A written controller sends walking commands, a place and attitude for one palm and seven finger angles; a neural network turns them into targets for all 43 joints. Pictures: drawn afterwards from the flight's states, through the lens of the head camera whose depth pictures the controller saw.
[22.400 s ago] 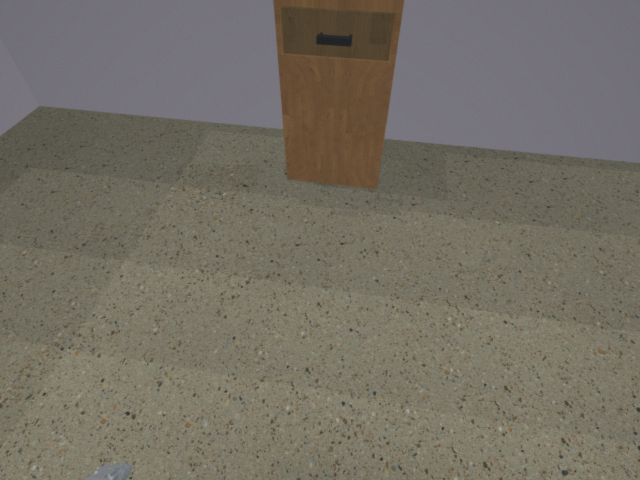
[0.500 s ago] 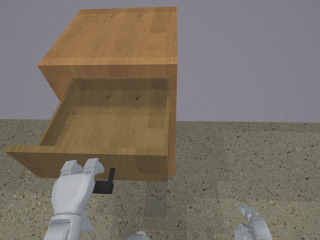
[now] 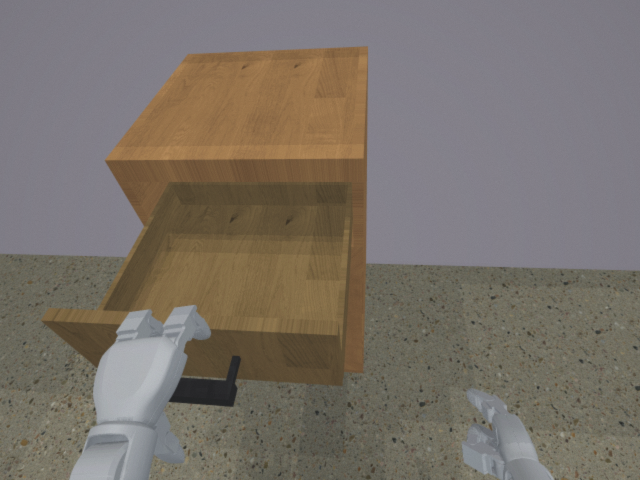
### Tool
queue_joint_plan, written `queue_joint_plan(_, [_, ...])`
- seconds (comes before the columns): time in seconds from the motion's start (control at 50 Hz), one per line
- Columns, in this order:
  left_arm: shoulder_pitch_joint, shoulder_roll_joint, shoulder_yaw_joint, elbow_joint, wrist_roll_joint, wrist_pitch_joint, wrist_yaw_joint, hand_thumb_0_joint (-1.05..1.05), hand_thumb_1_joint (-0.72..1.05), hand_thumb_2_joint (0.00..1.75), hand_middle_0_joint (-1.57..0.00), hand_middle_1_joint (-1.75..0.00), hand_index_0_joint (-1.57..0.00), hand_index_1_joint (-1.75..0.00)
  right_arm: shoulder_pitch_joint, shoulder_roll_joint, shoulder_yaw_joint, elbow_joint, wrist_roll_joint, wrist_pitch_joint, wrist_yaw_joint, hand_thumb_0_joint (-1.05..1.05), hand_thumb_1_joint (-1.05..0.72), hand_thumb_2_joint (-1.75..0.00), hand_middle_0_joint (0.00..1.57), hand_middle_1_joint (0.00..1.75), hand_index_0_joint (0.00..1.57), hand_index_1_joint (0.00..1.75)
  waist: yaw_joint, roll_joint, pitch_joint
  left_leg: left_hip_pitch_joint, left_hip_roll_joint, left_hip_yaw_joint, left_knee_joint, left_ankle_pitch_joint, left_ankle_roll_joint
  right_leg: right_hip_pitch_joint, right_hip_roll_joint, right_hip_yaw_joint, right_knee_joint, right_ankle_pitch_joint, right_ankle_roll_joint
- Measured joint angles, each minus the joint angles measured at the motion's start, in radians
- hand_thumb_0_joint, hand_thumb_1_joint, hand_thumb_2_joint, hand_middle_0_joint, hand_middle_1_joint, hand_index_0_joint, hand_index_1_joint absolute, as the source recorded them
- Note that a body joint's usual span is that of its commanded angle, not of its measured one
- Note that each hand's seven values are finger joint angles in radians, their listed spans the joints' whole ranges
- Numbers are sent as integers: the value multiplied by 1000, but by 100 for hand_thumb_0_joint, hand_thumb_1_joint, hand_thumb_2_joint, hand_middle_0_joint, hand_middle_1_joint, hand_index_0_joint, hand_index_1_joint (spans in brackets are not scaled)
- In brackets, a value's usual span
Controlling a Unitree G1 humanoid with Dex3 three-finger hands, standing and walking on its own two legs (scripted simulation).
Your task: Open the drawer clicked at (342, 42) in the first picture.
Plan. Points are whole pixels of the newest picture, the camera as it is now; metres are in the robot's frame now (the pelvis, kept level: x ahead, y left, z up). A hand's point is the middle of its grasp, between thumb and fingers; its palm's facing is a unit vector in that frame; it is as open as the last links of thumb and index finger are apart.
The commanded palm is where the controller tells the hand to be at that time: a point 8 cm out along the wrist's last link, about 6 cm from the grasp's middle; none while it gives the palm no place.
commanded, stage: lift the hand off the handle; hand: left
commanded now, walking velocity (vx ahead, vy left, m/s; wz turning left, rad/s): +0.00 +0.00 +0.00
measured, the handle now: (194, 375) +0.26 +0.22 -0.04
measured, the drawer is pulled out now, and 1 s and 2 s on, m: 0.29 0.29 0.29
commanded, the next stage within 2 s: draw the hand back to the body in 0.52 s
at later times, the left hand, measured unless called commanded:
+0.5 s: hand (138, 361) +0.21 +0.21 +0.11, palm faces +0.09 -0.13 -0.99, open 13.9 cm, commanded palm +0.18 +0.21 +0.17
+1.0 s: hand (112, 366) +0.20 +0.24 +0.11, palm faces +0.04 -0.14 -0.99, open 13.9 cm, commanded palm +0.17 +0.24 +0.18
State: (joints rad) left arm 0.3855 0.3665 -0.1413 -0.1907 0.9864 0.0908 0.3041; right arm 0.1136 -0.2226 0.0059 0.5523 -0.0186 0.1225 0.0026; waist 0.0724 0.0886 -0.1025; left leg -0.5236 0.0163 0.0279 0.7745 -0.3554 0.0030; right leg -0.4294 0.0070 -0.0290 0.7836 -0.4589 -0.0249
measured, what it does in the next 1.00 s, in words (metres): stands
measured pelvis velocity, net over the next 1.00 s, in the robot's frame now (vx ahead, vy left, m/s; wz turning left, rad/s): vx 0.00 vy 0.01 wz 0.00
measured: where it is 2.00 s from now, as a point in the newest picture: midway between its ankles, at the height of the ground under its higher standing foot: outside the picture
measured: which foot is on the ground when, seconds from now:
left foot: down 0.00-1.00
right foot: down 0.00-1.00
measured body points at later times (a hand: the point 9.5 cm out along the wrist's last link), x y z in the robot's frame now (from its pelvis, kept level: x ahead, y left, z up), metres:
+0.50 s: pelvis +0.00 -0.01 +0.02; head +0.00 -0.06 +0.47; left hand +0.20 +0.22 +0.17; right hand +0.23 -0.21 -0.08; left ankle +0.02 +0.12 -0.71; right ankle -0.04 -0.10 -0.71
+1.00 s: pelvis +0.00 +0.01 +0.02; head +0.01 -0.03 +0.47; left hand +0.19 +0.24 +0.17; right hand +0.22 -0.19 -0.07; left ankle +0.02 +0.12 -0.71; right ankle -0.04 -0.10 -0.71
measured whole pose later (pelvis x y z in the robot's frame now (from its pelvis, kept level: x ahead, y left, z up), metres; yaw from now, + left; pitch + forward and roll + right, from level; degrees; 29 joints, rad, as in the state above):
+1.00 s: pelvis +0.00 +0.01 +0.02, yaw +0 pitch +2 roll +0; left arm 0.44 0.47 -0.01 -0.39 0.86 0.06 0.10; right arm 0.11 -0.25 0.03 0.54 0.01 0.13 0.01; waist 0.09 0.11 -0.04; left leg -0.34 0.01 0.03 0.58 -0.27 0.02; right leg -0.24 0.00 -0.03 0.56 -0.35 -0.01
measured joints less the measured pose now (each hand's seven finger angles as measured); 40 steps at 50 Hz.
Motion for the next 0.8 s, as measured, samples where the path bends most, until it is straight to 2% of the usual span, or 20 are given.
queue_joint_plan(0.22, [21,34,45,-92,-45,5,-90,0,-49,30,-32,-120,-33,-120,-7,-15,9,4,13,6,3,2,-91,-90,20,30,20,30,12,10,14,91,1,-2,-88,32,-8,88,4,-2,-83,31,-6])
queue_joint_plan(0.4, [40,76,81,-166,-77,-25,-139,0,-49,30,-32,-120,-32,-120,-10,-34,4,-1,16,6,0,2,-91,-90,19,30,20,30,19,18,31,141,2,-6,-140,57,-10,141,7,-5,-142,58,-7])
queue_joint_plan(0.52, [28,78,100,-179,-100,-17,-165,0,-49,30,-32,-120,-32,-120,-17,-36,5,3,24,5,2,2,-91,-90,19,30,20,30,18,25,39,166,-1,-6,-169,72,-7,167,4,-6,-174,75,-3])
queue_joint_plan(0.6, [23,68,86,-169,-100,-15,-190,0,-49,30,-32,-120,-31,-120,-14,-32,9,-3,24,5,7,2,-91,-90,19,30,20,30,18,22,42,173,-3,-4,-184,81,-4,173,2,-3,-187,84,0])
queue_joint_plan(0.7, [36,70,77,-184,-89,-39,-185,0,-49,30,-32,-120,-32,-120,-10,-26,13,-7,21,3,8,2,-91,-90,19,30,20,30,19,18,45,173,-2,0,-185,82,-1,175,3,0,-196,90,2])
queue_joint_plan(0.8, [34,89,105,-187,-92,-40,-170,0,-49,30,-32,-120,-32,-120,-12,-20,13,-1,24,6,9,2,-91,-90,19,30,20,30,20,20,51,174,-2,1,-184,82,3,180,3,1,-203,95,6])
